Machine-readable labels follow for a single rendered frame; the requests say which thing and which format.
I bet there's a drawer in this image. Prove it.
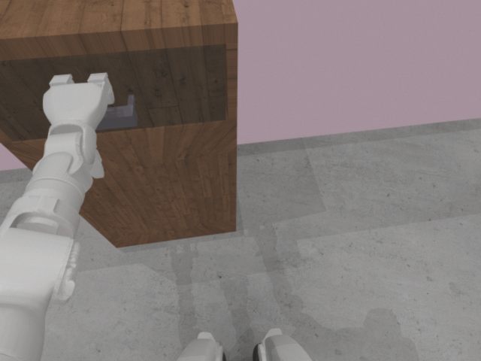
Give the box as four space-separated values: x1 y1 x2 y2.
0 44 226 141

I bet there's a robot left upper arm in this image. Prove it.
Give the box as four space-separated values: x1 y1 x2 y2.
0 227 81 361

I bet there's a left robot hand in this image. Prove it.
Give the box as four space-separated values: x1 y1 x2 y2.
43 72 114 178

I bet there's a handle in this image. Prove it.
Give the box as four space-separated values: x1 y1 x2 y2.
96 95 138 130

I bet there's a left robot thigh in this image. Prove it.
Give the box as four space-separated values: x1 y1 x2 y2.
176 338 222 361

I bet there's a left robot forearm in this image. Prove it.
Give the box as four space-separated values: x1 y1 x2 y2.
0 120 97 241

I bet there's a robot right shin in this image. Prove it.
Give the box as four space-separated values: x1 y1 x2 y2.
263 329 282 340

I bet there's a cabinet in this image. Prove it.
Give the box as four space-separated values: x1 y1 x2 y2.
0 0 238 248

